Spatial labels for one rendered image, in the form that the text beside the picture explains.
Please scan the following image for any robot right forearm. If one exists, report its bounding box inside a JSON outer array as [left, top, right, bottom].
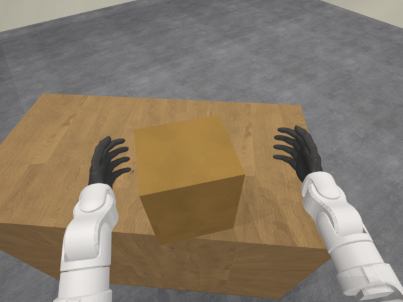
[[300, 172, 403, 301]]

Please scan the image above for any robot left forearm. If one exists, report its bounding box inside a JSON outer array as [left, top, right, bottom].
[[53, 183, 118, 302]]

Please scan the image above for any pedestal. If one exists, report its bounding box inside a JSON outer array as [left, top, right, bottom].
[[0, 93, 331, 299]]

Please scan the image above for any carton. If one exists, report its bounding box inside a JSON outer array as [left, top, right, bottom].
[[134, 115, 245, 246]]

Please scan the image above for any robot left hand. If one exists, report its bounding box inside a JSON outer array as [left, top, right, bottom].
[[88, 136, 131, 188]]

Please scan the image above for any robot right hand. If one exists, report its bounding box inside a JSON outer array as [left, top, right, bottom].
[[273, 125, 323, 183]]

